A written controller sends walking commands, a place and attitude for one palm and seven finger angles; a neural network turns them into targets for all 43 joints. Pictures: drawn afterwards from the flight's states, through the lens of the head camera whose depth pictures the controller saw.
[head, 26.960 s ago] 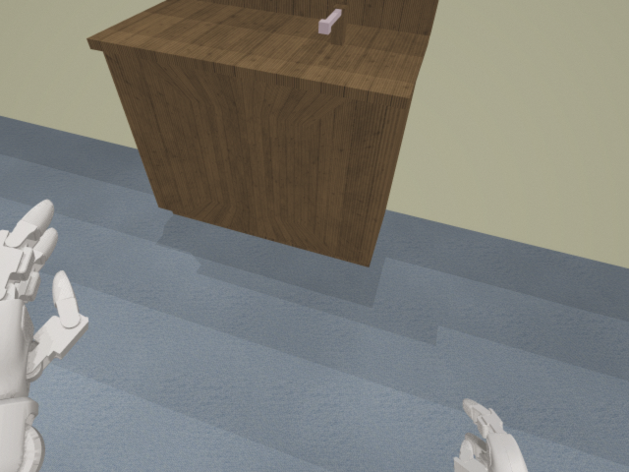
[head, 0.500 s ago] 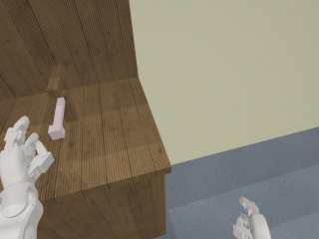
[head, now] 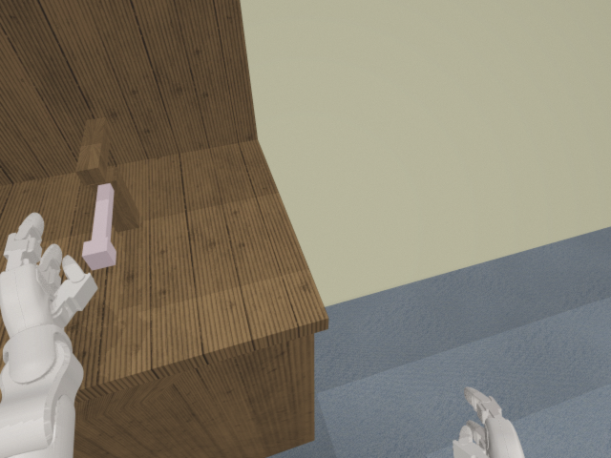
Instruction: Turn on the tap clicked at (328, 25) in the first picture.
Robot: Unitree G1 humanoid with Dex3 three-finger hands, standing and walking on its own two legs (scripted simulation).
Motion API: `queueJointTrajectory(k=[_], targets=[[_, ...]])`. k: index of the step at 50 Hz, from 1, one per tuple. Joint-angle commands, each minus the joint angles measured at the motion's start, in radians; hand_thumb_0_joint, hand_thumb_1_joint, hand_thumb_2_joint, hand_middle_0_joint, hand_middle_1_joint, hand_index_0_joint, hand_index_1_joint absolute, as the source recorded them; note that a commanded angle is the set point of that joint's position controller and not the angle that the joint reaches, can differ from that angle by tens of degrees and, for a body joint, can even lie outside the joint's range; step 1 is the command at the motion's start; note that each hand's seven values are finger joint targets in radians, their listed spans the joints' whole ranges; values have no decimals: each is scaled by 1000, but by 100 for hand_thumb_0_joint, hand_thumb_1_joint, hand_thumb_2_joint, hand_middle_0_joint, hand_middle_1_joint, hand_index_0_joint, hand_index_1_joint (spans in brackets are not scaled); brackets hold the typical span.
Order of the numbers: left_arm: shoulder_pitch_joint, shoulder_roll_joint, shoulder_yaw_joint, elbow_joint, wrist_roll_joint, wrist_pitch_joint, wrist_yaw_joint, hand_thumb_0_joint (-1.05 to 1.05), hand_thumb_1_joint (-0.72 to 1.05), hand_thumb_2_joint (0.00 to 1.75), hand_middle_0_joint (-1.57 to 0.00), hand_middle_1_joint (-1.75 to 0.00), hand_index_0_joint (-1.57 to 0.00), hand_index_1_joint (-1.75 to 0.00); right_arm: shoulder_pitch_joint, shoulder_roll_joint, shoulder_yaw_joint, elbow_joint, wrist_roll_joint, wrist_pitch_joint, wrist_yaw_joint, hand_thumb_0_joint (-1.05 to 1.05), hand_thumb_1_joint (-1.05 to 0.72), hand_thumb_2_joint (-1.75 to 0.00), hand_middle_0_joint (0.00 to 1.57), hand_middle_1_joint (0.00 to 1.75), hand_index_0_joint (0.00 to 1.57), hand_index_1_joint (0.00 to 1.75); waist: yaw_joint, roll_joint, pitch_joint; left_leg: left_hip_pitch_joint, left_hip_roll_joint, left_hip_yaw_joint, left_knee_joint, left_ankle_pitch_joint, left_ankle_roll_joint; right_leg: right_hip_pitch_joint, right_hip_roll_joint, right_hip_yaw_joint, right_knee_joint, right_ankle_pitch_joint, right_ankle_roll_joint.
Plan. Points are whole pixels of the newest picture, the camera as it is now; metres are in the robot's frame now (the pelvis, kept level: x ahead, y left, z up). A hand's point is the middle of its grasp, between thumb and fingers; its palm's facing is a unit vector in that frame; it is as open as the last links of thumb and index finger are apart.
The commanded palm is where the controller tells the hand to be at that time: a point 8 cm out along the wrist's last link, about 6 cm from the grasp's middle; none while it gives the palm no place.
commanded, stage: reach beside the lever's end, fingers flat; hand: left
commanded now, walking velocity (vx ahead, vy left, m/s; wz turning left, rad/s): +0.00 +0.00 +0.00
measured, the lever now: (99, 253) +0.31 +0.30 +0.13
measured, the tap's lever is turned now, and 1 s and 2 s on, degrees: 1 1 20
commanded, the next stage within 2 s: push the lever round in 0.74 s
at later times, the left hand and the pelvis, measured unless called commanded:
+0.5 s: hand (88, 274) +0.29 +0.31 +0.11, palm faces +0.60 -0.80 -0.09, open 7.8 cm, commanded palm +0.24 +0.34 +0.11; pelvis +0.00 +0.00 +0.00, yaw +0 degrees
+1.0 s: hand (91, 276) +0.29 +0.31 +0.10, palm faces +0.60 -0.80 -0.08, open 7.8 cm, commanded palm +0.24 +0.34 +0.11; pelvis +0.00 +0.00 +0.00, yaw +0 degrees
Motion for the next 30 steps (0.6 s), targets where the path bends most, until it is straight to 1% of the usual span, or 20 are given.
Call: queueJointTrajectory(k=[1,2,3,6,7,8,11,12,13,15,17,18,20,23,24,26,27,28,29,30], targets=[[-186,223,85,-195,17,-82,-3,0,90,90,-16,-16,-16,-16,-122,-127,-47,-161,-4,-51,-9,0,-90,-90,20,30,20,30,9,3,-186,71,19,-25,-68,209,-11,26,-34,40,-74,209,24],[-214,246,104,-191,26,-90,3,0,90,90,-15,-16,-15,-16,-123,-124,-45,-150,-2,-45,-11,0,-90,-90,20,30,20,30,9,27,-171,71,21,-23,-69,207,-12,21,-33,41,-76,200,22],[-225,229,92,-194,24,-99,4,0,90,90,-15,-16,-15,-16,-116,-123,-47,-155,-5,-45,-8,0,-90,-90,20,30,20,30,2,26,-188,77,19,-24,-66,214,-12,20,-33,41,-71,210,23],[-195,255,130,-167,17,-120,2,0,90,90,-15,-15,-15,-15,-100,-128,-55,-155,-8,-42,-3,0,-90,-90,20,30,20,30,8,-22,-211,64,20,-18,-50,251,-10,43,-33,43,-59,269,27],[-196,266,138,-171,26,-131,3,0,90,90,-15,-15,-15,-15,-105,-125,-55,-148,-7,-38,-4,0,-90,-90,20,30,20,30,13,13,-203,68,20,-17,-50,262,-13,41,-32,43,-56,270,23],[-196,242,119,-173,24,-139,-1,0,90,90,-15,-15,-15,-15,-97,-124,-55,-154,-8,-39,-1,0,-90,-90,20,30,20,30,6,14,-207,67,20,-18,-48,263,-13,36,-32,41,-52,273,24],[-237,256,120,-119,19,-146,-19,0,90,90,-15,-15,-15,-15,-90,-130,-55,-145,-3,-37,-3,0,-90,-90,20,30,20,30,-11,2,-173,43,19,-14,-40,231,-5,12,-33,45,-57,259,27],[-258,269,129,-119,26,-150,-18,0,90,90,-15,-15,-15,-15,-97,-128,-53,-139,-1,-34,-6,0,-90,-90,20,30,20,30,-8,49,-158,47,18,-14,-43,210,-5,-1,-32,49,-63,227,24],[-296,250,104,-126,26,-158,-23,0,90,90,-15,-15,-15,-15,-89,-128,-53,-142,-3,-38,-6,0,-90,-90,20,30,20,30,-21,44,-171,54,16,-17,-41,212,-4,-5,-33,47,-58,230,24],[-260,275,133,-78,18,-160,-34,0,90,90,-15,-15,-15,-15,-83,-136,-58,-142,-3,-40,-8,0,-90,-90,20,30,20,30,-13,11,-177,36,16,-17,-36,209,0,2,-32,50,-58,237,26],[-291,297,147,-61,23,-171,-41,0,90,90,-15,-15,-15,-15,-80,-137,-58,-131,-2,-36,-13,0,-90,-90,20,30,20,30,-15,12,-184,38,17,-17,-32,206,0,-1,-31,49,-55,232,26],[-321,263,108,-84,22,-183,-47,0,90,90,-15,-15,-15,-15,-79,-135,-58,-140,-2,-41,-11,0,-90,-90,20,30,20,30,-23,26,-203,52,15,-17,-30,212,1,-4,-33,49,-51,238,27],[-274,265,119,-62,14,-189,-51,0,90,90,-15,-15,-15,-15,-74,-139,-61,-144,-3,-47,-8,0,-90,-90,20,30,20,30,-12,9,-212,44,15,-17,-28,210,2,2,-31,50,-50,242,29],[-289,280,133,-26,17,-193,-52,0,90,90,-15,-15,-15,-15,-67,-139,-59,-140,0,-43,-8,0,-90,-90,20,30,20,30,-11,13,-199,24,13,-20,-31,190,3,1,-32,50,-52,223,28],[-291,288,140,-14,13,-192,-53,0,90,90,-15,-15,-15,-15,-65,-139,-60,-142,0,-43,-7,0,-90,-90,20,30,20,30,-11,-16,-197,18,15,-20,-32,192,4,8,-32,50,-52,234,30],[-270,310,165,-7,6,-186,-58,0,90,90,-15,-15,-15,-15,-63,-142,-62,-149,0,-39,-7,0,-90,-90,20,30,20,30,-2,-22,-217,7,11,-14,-26,210,6,31,-37,56,-49,272,33],[-235,344,205,3,12,-186,-53,0,90,90,-15,-15,-15,-15,-66,-139,-64,-142,0,-33,-7,0,-90,-90,20,30,20,30,13,9,-215,7,12,-9,-26,215,6,40,-38,61,-52,279,32],[-256,317,174,-19,12,-189,-56,0,90,90,-15,-15,-15,-15,-64,-136,-61,-151,1,-32,-5,0,-90,-90,20,30,20,30,1,19,-223,10,10,-8,-27,219,6,37,-39,58,-48,281,33],[-257,326,182,-9,11,-189,-55,0,90,90,-15,-15,-15,-15,-59,-137,-61,-152,2,-32,-4,0,-90,-90,20,30,20,30,3,4,-219,3,11,-10,-26,212,6,35,-37,58,-49,272,33],[-275,327,178,-19,11,-195,-56,0,90,90,-15,-15,-15,-15,-66,-135,-61,-153,2,-33,-3,0,-90,-90,20,30,20,30,-1,30,-210,7,12,-8,-25,208,6,25,-37,62,-51,268,33]])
